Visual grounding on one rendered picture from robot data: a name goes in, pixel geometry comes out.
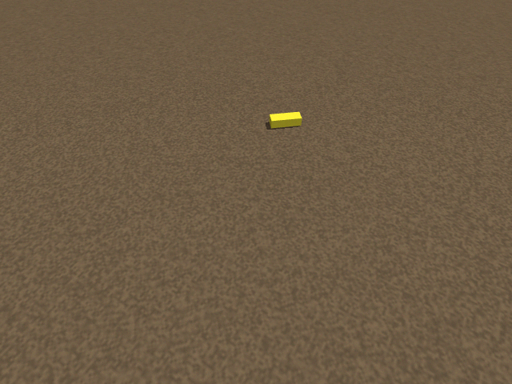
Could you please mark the carton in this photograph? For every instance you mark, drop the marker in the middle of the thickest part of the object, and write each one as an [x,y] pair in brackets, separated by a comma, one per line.
[285,120]

